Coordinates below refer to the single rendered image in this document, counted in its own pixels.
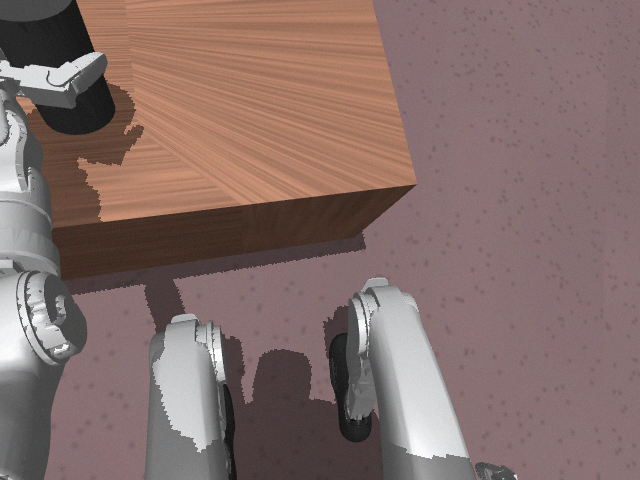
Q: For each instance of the left robot arm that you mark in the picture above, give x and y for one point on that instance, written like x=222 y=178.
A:
x=41 y=326

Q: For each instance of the right robot hand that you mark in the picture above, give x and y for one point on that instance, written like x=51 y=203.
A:
x=488 y=471

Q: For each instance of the left robot hand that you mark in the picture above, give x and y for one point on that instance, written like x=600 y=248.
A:
x=51 y=86

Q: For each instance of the right robot foot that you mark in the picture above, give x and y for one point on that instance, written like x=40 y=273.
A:
x=352 y=430

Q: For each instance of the can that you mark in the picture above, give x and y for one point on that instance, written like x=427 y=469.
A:
x=50 y=33

